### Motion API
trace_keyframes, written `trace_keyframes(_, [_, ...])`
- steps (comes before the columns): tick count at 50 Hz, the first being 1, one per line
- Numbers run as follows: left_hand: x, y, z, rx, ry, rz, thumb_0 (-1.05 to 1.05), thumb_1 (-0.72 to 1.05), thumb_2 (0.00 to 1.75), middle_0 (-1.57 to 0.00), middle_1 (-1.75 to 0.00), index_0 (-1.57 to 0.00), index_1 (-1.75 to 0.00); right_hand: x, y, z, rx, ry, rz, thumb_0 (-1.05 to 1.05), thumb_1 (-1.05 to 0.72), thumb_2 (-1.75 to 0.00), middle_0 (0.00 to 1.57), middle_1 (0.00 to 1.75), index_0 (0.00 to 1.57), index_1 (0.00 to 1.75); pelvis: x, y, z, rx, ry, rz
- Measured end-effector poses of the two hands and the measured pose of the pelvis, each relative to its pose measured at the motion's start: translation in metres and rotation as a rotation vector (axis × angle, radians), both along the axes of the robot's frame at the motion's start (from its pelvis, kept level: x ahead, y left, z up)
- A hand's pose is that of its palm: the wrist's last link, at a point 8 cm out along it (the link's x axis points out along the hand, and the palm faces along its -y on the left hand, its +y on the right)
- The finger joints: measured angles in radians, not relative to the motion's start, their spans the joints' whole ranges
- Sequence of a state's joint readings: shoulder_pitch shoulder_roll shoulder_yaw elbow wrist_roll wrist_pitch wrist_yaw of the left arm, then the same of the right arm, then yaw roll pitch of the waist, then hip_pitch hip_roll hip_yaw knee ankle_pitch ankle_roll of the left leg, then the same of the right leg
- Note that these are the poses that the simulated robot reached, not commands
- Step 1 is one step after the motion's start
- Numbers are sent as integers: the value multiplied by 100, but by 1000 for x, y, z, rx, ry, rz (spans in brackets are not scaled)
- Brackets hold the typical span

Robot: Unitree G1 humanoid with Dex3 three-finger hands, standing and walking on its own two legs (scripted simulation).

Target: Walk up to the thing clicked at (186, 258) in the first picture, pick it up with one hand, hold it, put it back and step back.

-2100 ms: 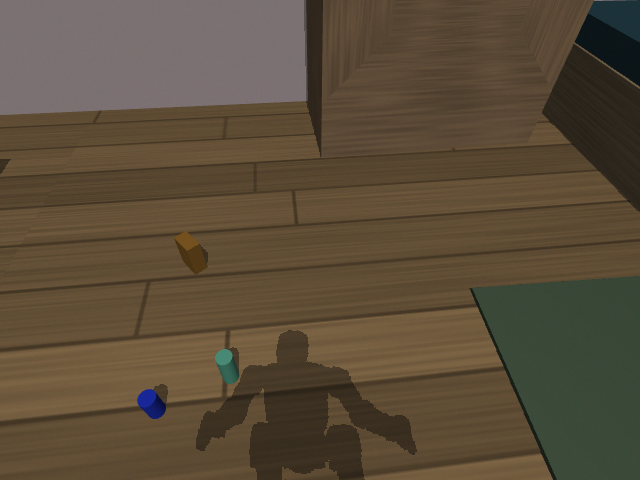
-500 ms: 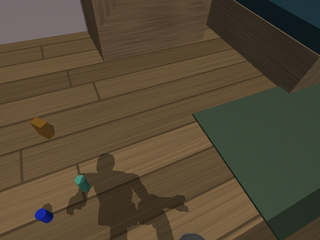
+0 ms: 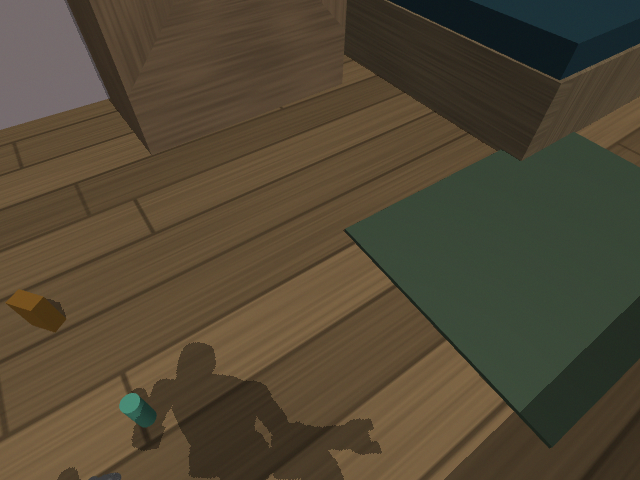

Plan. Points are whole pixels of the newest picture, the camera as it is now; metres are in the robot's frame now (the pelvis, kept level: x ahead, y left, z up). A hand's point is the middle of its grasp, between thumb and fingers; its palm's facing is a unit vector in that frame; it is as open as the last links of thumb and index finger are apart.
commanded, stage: walk up
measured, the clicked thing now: (37, 311) +0.70 +0.97 -0.68
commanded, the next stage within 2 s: stand in 0.92 s
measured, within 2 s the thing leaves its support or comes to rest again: neither
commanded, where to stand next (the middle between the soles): +0.07 +0.01 m, yaw -7 degrees
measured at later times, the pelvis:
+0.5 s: pelvis +0.00 -0.01 +0.00, yaw -7 degrees
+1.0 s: pelvis +0.00 -0.01 +0.02, yaw -9 degrees
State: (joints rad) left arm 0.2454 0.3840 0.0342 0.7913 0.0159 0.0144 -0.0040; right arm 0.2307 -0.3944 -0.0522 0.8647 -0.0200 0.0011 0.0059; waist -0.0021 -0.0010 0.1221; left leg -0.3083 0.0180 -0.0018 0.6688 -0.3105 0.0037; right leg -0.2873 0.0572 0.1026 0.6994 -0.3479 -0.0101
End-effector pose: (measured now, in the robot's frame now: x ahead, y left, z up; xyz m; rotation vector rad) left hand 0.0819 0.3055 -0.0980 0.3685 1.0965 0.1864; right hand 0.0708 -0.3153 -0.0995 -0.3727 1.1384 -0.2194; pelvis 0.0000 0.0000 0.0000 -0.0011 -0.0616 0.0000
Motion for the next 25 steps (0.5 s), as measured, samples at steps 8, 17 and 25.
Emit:
trace_keyframes(8, [9, 3, -11, -33, 41, -34, 1, 91, 90, -21, -30, -20, -30, -15, 7, 22, -25, -35, -37, 1, -90, -90, 20, 30, 20, 30, -4, 3, 7, -12, -1, -61])
trace_keyframes(17, [-8, -7, -5, 33, 98, -57, 1, 91, 90, -21, -30, -20, -30, -21, -24, 4, -7, -20, -72, 1, -90, -90, 20, 30, 20, 30, -8, -14, 1, -42, 4, -95])
trace_keyframes(25, [0, -14, 3, 42, 97, -64, 1, 91, 90, -21, -30, -21, -30, -23, -10, -13, 64, -14, -115, 1, -91, -90, 20, 30, 20, 30, -1, -12, 3, 7, 4, -122])
